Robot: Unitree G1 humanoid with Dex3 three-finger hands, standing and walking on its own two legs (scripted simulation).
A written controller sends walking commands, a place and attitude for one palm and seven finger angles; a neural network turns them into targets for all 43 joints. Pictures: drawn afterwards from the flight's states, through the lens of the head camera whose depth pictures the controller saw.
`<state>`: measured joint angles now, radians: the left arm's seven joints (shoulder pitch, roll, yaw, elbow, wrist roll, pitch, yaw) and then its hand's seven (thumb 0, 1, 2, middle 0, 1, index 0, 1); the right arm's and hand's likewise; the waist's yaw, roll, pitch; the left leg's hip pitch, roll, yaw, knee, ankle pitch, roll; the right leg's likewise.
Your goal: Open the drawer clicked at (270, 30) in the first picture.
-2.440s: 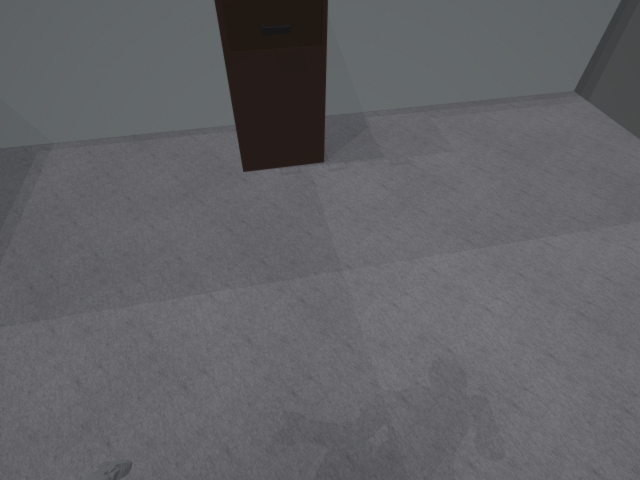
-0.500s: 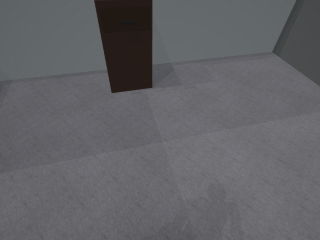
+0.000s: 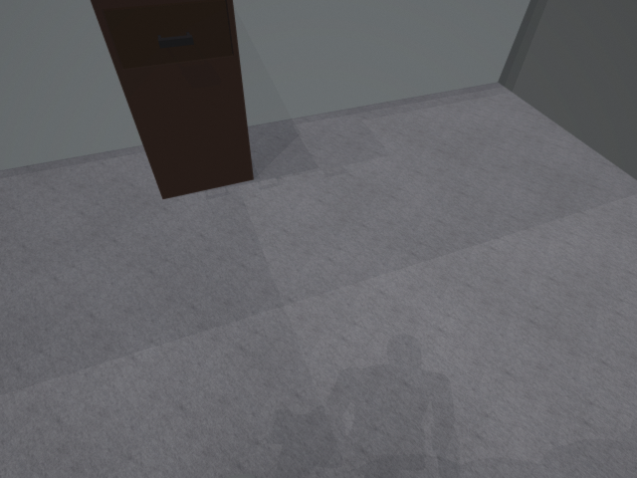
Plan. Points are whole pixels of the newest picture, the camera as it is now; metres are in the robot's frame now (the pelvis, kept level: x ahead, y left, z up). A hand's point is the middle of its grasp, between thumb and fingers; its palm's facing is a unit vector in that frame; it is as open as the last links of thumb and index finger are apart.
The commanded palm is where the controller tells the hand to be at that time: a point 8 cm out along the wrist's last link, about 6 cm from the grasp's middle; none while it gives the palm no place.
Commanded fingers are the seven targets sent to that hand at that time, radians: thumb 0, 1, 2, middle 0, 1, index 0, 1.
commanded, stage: walk to a spot facing it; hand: left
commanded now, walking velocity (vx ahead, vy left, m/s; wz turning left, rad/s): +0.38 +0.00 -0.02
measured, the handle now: (175, 38) +1.38 +0.53 -0.06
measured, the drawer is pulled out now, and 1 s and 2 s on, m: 0.00 0.00 0.00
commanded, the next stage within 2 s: turn to face it in 1.36 s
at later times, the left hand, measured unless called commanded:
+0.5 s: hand (155, 417) +0.23 +0.26 -0.15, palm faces +0.00 -0.99 -0.15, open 7.4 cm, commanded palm none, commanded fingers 0.00 0.90 0.90 -0.20 -0.30 -0.20 -0.30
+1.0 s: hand (240, 256) +0.54 +0.18 -0.15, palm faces -0.08 -0.97 -0.22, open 7.1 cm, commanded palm none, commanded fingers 0.00 0.90 0.90 -0.20 -0.30 -0.20 -0.30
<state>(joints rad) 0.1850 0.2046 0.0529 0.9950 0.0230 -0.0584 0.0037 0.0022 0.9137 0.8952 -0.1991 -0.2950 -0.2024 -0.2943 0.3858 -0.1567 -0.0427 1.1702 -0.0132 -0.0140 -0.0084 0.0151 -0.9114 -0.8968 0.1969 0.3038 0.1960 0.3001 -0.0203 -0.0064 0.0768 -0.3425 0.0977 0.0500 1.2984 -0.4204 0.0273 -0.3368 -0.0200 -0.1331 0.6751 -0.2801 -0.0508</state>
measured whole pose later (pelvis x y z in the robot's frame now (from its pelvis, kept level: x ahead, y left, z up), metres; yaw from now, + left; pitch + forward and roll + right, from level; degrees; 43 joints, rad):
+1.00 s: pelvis +0.45 +0.00 +0.02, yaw -8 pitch -2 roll -1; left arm 0.21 0.17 0.07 1.04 0.02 -0.08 0.02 -0.02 0.95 0.89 -0.20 -0.30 -0.21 -0.30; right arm 0.32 -0.13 -0.06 1.11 -0.02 -0.03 -0.01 0.01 -0.91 -0.90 0.19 0.30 0.19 0.30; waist -0.03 0.02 0.04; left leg -0.48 0.14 0.06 1.22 -0.32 0.00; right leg -0.23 0.00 -0.18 0.51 -0.25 -0.06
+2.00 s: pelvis +0.72 +0.02 +0.01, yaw +5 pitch -2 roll -1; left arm 0.16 0.17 0.06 0.96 0.04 0.01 0.03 -0.01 0.92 0.89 -0.21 -0.30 -0.21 -0.30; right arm 0.22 -0.19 -0.08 1.00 -0.01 0.06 0.01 0.01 -0.91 -0.90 0.19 0.30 0.19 0.30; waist -0.02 -0.01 0.05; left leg -0.40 0.08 0.11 0.86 -0.44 -0.05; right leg -0.25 -0.18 -0.29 0.57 -0.26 0.03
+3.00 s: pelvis +0.73 +0.07 +0.02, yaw +22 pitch -1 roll +0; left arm 0.36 0.20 0.05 1.09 0.03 0.03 0.00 0.01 0.91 0.90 -0.20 -0.30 -0.21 -0.29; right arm 0.22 -0.18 -0.04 1.01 -0.02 -0.02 0.00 0.01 -0.91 -0.90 0.19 0.30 0.19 0.30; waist 0.03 -0.04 0.04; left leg -0.18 0.03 0.10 0.54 -0.35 0.01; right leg -0.28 -0.10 -0.09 0.78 -0.47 0.02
